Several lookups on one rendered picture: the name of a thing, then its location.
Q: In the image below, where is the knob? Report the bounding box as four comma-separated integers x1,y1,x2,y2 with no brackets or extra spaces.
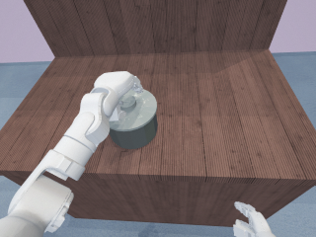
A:
118,95,137,112

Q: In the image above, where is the table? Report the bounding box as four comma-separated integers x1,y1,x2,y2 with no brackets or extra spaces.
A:
0,0,316,227

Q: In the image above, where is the lid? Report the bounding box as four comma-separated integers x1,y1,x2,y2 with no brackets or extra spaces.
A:
109,89,157,131

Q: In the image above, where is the left robot upper arm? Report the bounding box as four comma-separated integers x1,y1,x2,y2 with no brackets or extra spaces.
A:
0,174,74,237

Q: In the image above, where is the robot left forearm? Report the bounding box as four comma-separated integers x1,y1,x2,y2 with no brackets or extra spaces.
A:
7,85,119,215

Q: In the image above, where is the robot right hand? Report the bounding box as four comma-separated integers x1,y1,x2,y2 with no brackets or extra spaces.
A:
233,201,272,237

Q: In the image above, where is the robot left hand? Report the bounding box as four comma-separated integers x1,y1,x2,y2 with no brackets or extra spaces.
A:
94,71,143,121

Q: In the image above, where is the pot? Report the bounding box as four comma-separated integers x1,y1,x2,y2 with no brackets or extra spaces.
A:
109,114,158,149

